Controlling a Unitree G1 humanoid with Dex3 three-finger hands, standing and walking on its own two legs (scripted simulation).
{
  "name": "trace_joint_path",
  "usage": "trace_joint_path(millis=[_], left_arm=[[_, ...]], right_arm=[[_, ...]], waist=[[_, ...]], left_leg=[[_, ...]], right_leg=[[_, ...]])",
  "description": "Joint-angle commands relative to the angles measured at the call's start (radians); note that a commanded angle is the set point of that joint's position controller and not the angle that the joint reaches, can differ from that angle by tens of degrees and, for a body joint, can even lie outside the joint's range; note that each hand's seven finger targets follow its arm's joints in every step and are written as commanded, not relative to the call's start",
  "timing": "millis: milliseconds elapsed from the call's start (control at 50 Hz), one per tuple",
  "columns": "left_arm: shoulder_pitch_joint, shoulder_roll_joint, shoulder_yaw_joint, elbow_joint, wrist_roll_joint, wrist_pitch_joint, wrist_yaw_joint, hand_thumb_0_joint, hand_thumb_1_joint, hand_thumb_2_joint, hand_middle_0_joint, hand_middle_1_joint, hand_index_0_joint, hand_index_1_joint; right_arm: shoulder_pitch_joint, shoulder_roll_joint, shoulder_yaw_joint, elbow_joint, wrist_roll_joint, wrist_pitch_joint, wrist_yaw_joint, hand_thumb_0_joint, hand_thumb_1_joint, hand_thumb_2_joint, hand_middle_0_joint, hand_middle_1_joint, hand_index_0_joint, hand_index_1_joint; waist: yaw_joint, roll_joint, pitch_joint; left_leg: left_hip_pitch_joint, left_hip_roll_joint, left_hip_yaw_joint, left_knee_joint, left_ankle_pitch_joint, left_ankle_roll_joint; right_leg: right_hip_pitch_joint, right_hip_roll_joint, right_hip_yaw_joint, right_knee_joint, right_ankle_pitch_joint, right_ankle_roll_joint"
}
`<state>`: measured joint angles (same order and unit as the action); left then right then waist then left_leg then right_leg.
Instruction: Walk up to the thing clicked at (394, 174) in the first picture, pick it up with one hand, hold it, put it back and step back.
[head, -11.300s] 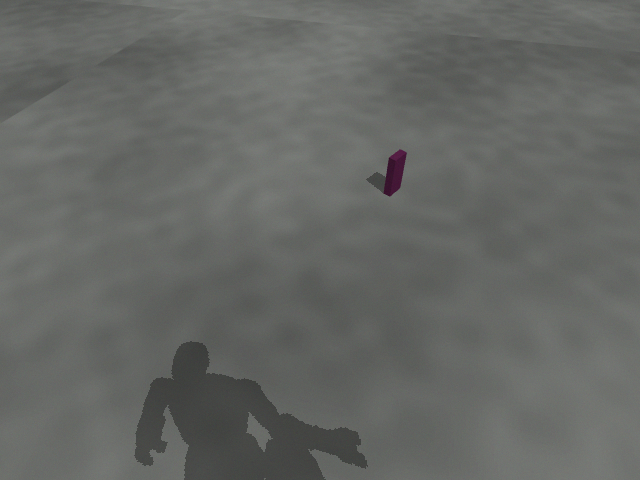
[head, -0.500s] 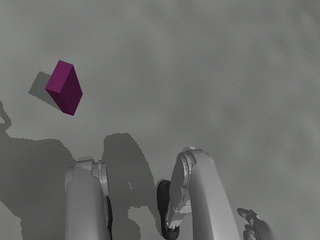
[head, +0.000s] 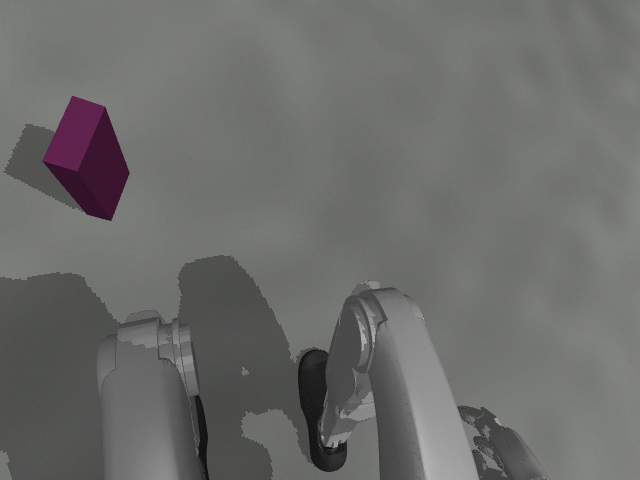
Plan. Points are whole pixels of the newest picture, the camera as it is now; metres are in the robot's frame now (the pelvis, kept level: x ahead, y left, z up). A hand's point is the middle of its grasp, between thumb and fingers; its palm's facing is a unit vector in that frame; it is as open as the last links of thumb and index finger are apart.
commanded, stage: approach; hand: left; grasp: from the side
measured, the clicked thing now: (94, 168) +0.55 +0.26 -0.25
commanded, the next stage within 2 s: close in in 0.30 s
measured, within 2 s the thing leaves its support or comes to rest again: neither
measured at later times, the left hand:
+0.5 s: hand (25, 176) +0.50 +0.32 -0.19, palm faces +0.24 -0.97 -0.02, open 17.4 cm
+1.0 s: hand (64, 175) +0.52 +0.28 -0.21, palm faces +0.32 -0.94 -0.05, open 17.4 cm
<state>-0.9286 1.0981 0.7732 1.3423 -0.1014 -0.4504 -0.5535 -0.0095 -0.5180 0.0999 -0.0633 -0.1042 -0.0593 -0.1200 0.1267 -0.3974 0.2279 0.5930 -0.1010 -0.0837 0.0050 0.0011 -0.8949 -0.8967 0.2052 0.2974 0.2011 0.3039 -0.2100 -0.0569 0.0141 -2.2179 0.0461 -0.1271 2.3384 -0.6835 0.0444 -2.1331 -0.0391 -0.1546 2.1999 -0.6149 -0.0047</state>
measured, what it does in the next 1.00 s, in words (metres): lowers itself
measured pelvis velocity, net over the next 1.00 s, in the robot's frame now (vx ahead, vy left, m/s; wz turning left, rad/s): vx -0.01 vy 0.01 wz -0.13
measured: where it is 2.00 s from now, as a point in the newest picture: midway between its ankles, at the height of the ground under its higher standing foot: (260, 450)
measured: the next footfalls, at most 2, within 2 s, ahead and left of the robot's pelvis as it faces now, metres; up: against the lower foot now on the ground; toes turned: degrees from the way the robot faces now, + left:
none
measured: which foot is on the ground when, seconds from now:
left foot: down 0.00-1.00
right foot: down 0.00-1.00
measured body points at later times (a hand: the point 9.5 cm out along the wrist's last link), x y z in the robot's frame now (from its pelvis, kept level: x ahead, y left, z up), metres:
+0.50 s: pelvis +0.00 +0.00 -0.05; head +0.27 +0.13 +0.27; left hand +0.49 +0.37 -0.19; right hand +0.10 -0.27 -0.10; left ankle +0.08 +0.11 -0.33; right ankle +0.12 -0.12 -0.33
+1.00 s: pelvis -0.01 +0.01 -0.06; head +0.27 +0.14 +0.26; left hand +0.50 +0.33 -0.21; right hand +0.08 -0.26 -0.10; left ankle +0.08 +0.11 -0.33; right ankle +0.12 -0.12 -0.33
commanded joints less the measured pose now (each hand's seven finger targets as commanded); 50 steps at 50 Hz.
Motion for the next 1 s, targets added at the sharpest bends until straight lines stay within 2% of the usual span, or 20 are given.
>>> trace_joint_path(millis=[0, 40, 100, 180, 200, 240, 260, 280, 300, 320, 380, 400, 460, 560, 660, 700, 800, 820, 880, 980], left_arm=[[-0.215, 0.274, -0.005, -0.141, 0.004, -0.117, 0.045, 0.000, -0.508, 0.121, -0.057, -0.121, -0.048, -0.131], [-0.203, 0.340, 0.038, -0.167, 0.022, -0.159, 0.076, 0.000, -0.496, 0.124, -0.056, -0.129, -0.050, -0.135], [-0.227, 0.311, 0.017, -0.210, 0.029, -0.231, 0.104, 0.000, -0.511, 0.146, -0.052, -0.148, -0.045, -0.155], [-0.212, 0.368, 0.026, -0.204, 0.042, -0.310, 0.129, 0.000, -0.536, 0.168, -0.043, -0.165, -0.037, -0.173], [-0.197, 0.344, 0.010, -0.174, 0.040, -0.321, 0.134, 0.000, -0.561, 0.172, -0.047, -0.173, -0.039, -0.182], [-0.210, 0.368, 0.032, -0.188, 0.031, -0.351, 0.149, 0.000, -0.580, 0.177, -0.043, -0.176, -0.036, -0.185], [-0.196, 0.401, 0.065, -0.166, 0.028, -0.363, 0.164, 0.000, -0.596, 0.178, -0.041, -0.175, -0.034, -0.184], [-0.198, 0.357, 0.035, -0.135, 0.023, -0.372, 0.170, 0.000, -0.606, 0.165, -0.043, -0.168, -0.038, -0.175], [-0.181, 0.345, 0.037, -0.091, 0.017, -0.379, 0.179, 0.000, -0.611, 0.168, -0.044, -0.172, -0.039, -0.180], [-0.183, 0.281, -0.006, -0.059, 0.010, -0.389, 0.179, 0.000, -0.611, 0.157, -0.046, -0.175, -0.044, -0.181], [-0.184, 0.268, -0.065, 0.011, 0.032, -0.415, 0.199, 0.000, -0.611, 0.172, -0.042, -0.178, -0.038, -0.184], [-0.190, 0.271, -0.084, 0.032, 0.046, -0.426, 0.212, 0.000, -0.611, 0.098, -0.055, -0.130, -0.059, -0.130], [-0.182, 0.281, -0.091, 0.059, 0.042, -0.464, 0.255, 0.000, -0.611, 0.097, -0.058, -0.140, -0.064, -0.136], [-0.205, 0.293, -0.064, 0.050, 0.023, -0.536, 0.351, 0.000, -0.611, 0.112, -0.052, -0.135, -0.060, -0.132], [-0.192, 0.315, -0.081, 0.075, 0.076, -0.570, 0.437, 0.000, -0.611, 0.140, -0.053, -0.153, -0.061, -0.151], [-0.181, 0.269, -0.104, 0.095, 0.074, -0.573, 0.467, 0.000, -0.611, 0.158, -0.065, -0.160, -0.069, -0.161], [-0.197, 0.163, -0.212, 0.134, 0.084, -0.568, 0.482, 0.000, -0.611, 0.156, -0.058, -0.165, -0.066, -0.162], [-0.195, 0.149, -0.217, 0.140, 0.080, -0.568, 0.484, 0.000, -0.611, 0.164, -0.058, -0.170, -0.066, -0.169], [-0.203, 0.135, -0.226, 0.140, 0.065, -0.575, 0.493, 0.000, -0.611, 0.163, -0.040, -0.159, -0.051, -0.155], [-0.204, 0.123, -0.221, 0.149, 0.052, -0.605, 0.517, 0.000, -0.611, 0.168, -0.044, -0.157, -0.053, -0.156]], right_arm=[[0.149, -0.258, -0.059, -0.036, -0.025, 0.009, -0.004, 0.000, -0.883, -0.894, 0.199, 0.300, 0.199, 0.300], [0.143, -0.276, -0.050, -0.032, -0.044, 0.025, 0.000, 0.000, -0.886, -0.894, 0.199, 0.300, 0.200, 0.300], [0.118, -0.274, -0.033, -0.028, -0.069, 0.038, 0.014, 0.000, -0.890, -0.896, 0.199, 0.300, 0.199, 0.300], [0.087, -0.292, 0.008, 0.000, -0.099, 0.062, 0.022, 0.000, -0.905, -0.901, 0.199, 0.300, 0.199, 0.300], [0.077, -0.296, 0.018, -0.001, -0.105, 0.068, 0.025, 0.000, -0.912, -0.903, 0.199, 0.300, 0.199, 0.300], [0.039, -0.313, 0.039, -0.024, -0.120, 0.076, 0.026, 0.000, -0.913, -0.904, 0.199, 0.300, 0.199, 0.300], [0.032, -0.323, 0.047, -0.032, -0.127, 0.080, 0.025, 0.000, -0.916, -0.905, 0.199, 0.300, 0.199, 0.300], [0.018, -0.323, 0.061, -0.037, -0.133, 0.085, 0.029, 0.000, -0.921, -0.905, 0.199, 0.300, 0.199, 0.300], [0.020, -0.324, 0.074, -0.030, -0.140, 0.087, 0.032, 0.000, -0.923, -0.906, 0.199, 0.300, 0.199, 0.300], [-0.005, -0.325, 0.087, -0.045, -0.145, 0.090, 0.034, 0.000, -0.931, -0.908, 0.199, 0.300, 0.199, 0.300], [-0.020, -0.332, 0.119, -0.043, -0.168, 0.100, 0.033, 0.000, -0.926, -0.906, 0.199, 0.300, 0.199, 0.300], [-0.040, -0.337, 0.125, -0.047, -0.173, 0.103, 0.034, 0.000, -0.928, -0.905, 0.199, 0.300, 0.199, 0.300], [-0.059, -0.347, 0.154, -0.050, -0.192, 0.118, 0.038, 0.000, -0.928, -0.904, 0.199, 0.300, 0.199, 0.300], [-0.105, -0.363, 0.190, -0.064, -0.212, 0.132, 0.044, 0.000, -0.922, -0.904, 0.199, 0.300, 0.199, 0.300], [-0.153, -0.367, 0.204, -0.068, -0.237, 0.161, 0.045, 0.000, -0.919, -0.904, 0.199, 0.300, 0.199, 0.300], [-0.157, -0.361, 0.211, -0.075, -0.248, 0.169, 0.049, 0.000, -0.922, -0.906, 0.199, 0.300, 0.199, 0.300], [-0.160, -0.360, 0.209, -0.072, -0.255, 0.182, 0.055, 0.000, -0.919, -0.905, 0.199, 0.300, 0.199, 0.300], [-0.147, -0.364, 0.209, -0.072, -0.253, 0.185, 0.056, 0.000, -0.919, -0.905, 0.199, 0.300, 0.199, 0.300], [-0.141, -0.364, 0.215, -0.067, -0.253, 0.187, 0.060, 0.000, -0.915, -0.904, 0.199, 0.300, 0.199, 0.300], [-0.166, -0.356, 0.222, -0.067, -0.256, 0.188, 0.068, 0.000, -0.912, -0.904, 0.199, 0.300, 0.199, 0.300]], waist=[[-0.024, 0.326, -0.560], [-0.019, 0.382, -0.597], [-0.040, 0.419, -0.611], [-0.055, 0.474, -0.600], [-0.062, 0.477, -0.592], [-0.076, 0.500, -0.584], [-0.080, 0.504, -0.585], [-0.097, 0.490, -0.566], [-0.111, 0.483, -0.550], [-0.134, 0.446, -0.514], [-0.172, 0.445, -0.463], [-0.173, 0.448, -0.427], [-0.190, 0.427, -0.403], [-0.201, 0.436, -0.377], [-0.208, 0.472, -0.297], [-0.217, 0.452, -0.273], [-0.270, 0.388, -0.254], [-0.283, 0.363, -0.264], [-0.283, 0.346, -0.278], [-0.267, 0.363, -0.259]], left_leg=[[0.457, 0.005, -0.023, -0.249, 0.145, -0.027], [0.532, 0.012, -0.032, -0.232, 0.218, -0.035], [0.530, 0.015, -0.027, -0.201, 0.224, -0.039], [0.554, 0.024, -0.043, -0.176, 0.259, -0.048], [0.561, 0.027, -0.052, -0.169, 0.267, -0.051], [0.588, 0.035, -0.066, -0.154, 0.296, -0.056], [0.580, 0.036, -0.064, -0.139, 0.314, -0.055], [0.570, 0.038, -0.073, -0.136, 0.305, -0.055], [0.555, 0.041, -0.076, -0.123, 0.310, -0.055], [0.537, 0.043, -0.088, -0.118, 0.291, -0.052], [0.517, 0.048, -0.100, -0.099, 0.280, -0.054], [0.493, 0.050, -0.102, -0.102, 0.244, -0.054], [0.474, 0.053, -0.113, -0.078, 0.228, -0.050], [0.466, 0.058, -0.137, -0.070, 0.194, -0.053], [0.454, 0.069, -0.159, -0.085, 0.160, -0.063], [0.421, 0.066, -0.154, -0.079, 0.158, -0.058], [0.392, 0.061, -0.170, -0.069, 0.112, -0.047], [0.389, 0.060, -0.176, -0.068, 0.115, -0.046], [0.394, 0.056, -0.184, -0.063, 0.124, -0.045], [0.384, 0.053, -0.181, -0.057, 0.116, -0.049]], right_leg=[[0.261, 0.051, -0.020, -0.140, 0.096, -0.030], [0.275, 0.051, -0.028, -0.120, 0.140, -0.028], [0.293, 0.055, -0.032, -0.103, 0.145, -0.024], [0.304, 0.059, -0.050, -0.070, 0.167, -0.023], [0.292, 0.060, -0.054, -0.059, 0.171, -0.024], [0.284, 0.064, -0.067, -0.049, 0.185, -0.024], [0.314, 0.067, -0.073, -0.045, 0.203, -0.023], [0.308, 0.069, -0.084, -0.041, 0.198, -0.022], [0.329, 0.073, -0.089, -0.038, 0.210, -0.020], [0.312, 0.076, -0.101, -0.041, 0.202, -0.018], [0.325, 0.083, -0.120, -0.034, 0.213, -0.014], [0.312, 0.082, -0.124, -0.031, 0.192, -0.014], [0.329, 0.093, -0.135, -0.031, 0.196, -0.006], [0.353, 0.102, -0.153, -0.022, 0.186, 0.004], [0.311, 0.105, -0.165, -0.008, 0.164, 0.003], [0.335, 0.109, -0.163, -0.015, 0.177, 0.007], [0.306, 0.113, -0.176, -0.023, 0.171, 0.016], [0.320, 0.111, -0.184, -0.023, 0.180, 0.019], [0.338, 0.112, -0.187, -0.025, 0.196, 0.022], [0.342, 0.115, -0.183, -0.029, 0.193, 0.019]])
